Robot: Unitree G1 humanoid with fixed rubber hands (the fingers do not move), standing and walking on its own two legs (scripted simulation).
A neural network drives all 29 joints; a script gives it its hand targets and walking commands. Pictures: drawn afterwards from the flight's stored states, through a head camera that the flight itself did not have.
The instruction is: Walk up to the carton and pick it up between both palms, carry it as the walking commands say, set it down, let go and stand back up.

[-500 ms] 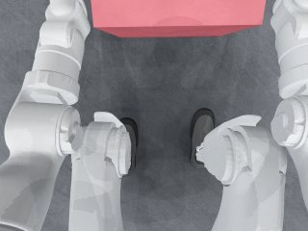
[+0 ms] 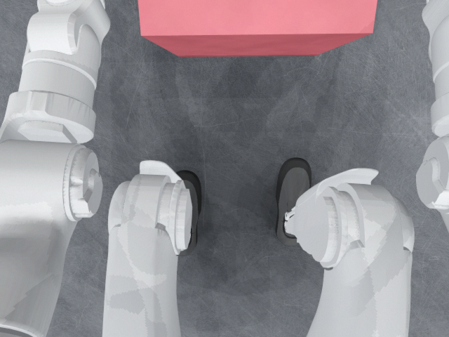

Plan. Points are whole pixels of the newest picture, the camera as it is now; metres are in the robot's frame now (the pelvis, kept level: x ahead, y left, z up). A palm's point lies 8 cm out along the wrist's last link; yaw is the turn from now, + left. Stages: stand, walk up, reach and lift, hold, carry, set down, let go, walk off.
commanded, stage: set down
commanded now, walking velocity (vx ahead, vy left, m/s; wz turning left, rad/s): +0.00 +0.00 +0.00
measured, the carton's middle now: out of the picture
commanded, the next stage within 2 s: let go in 1.16 s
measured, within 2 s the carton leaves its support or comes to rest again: neither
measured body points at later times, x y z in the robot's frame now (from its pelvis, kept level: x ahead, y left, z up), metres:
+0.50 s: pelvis +0.01 +0.00 +0.11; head +0.35 -0.02 +0.40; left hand +0.58 +0.19 +0.00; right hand +0.58 -0.26 +0.00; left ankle +0.10 +0.12 -0.34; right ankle +0.13 -0.13 -0.34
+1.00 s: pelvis +0.03 -0.01 +0.24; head +0.35 -0.03 +0.56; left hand +0.58 +0.20 +0.15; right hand +0.58 -0.26 +0.15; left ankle +0.10 +0.12 -0.34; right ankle +0.13 -0.13 -0.34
